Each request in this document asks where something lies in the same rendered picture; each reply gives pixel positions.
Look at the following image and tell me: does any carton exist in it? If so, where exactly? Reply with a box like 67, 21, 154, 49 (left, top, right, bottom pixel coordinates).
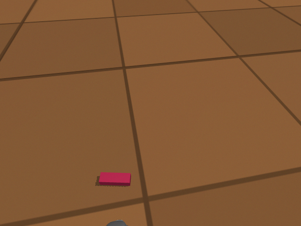
99, 172, 131, 186

